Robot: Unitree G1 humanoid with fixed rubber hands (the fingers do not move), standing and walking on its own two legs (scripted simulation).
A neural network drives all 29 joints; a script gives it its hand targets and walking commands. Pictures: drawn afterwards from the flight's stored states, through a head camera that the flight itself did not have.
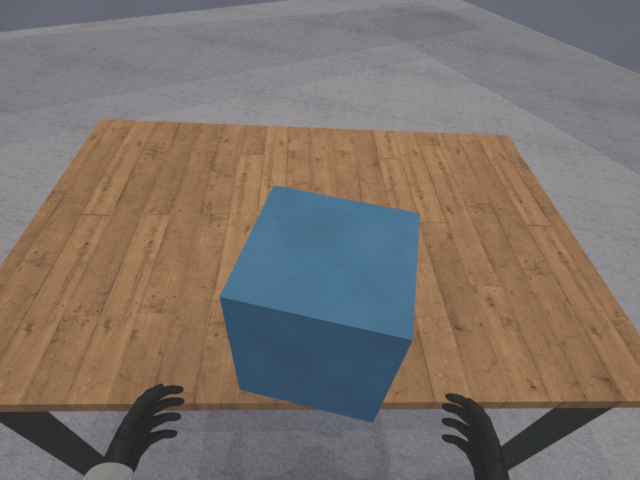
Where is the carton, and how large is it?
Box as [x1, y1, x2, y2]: [220, 185, 419, 422]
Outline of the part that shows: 273,185 220,295 220,301 239,389 372,422 412,340 419,213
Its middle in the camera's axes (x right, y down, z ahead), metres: +0.01 +0.09 +0.57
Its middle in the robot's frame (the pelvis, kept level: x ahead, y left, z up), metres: +0.36 +0.03 -0.01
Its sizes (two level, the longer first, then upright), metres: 0.210 0.200 0.250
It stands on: a table, 0.65 m high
